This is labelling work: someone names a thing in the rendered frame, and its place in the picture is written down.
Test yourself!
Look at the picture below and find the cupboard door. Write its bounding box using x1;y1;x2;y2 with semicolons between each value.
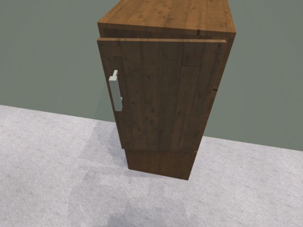
97;38;227;152

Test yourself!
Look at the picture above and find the handle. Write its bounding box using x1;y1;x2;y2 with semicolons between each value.
109;70;123;111

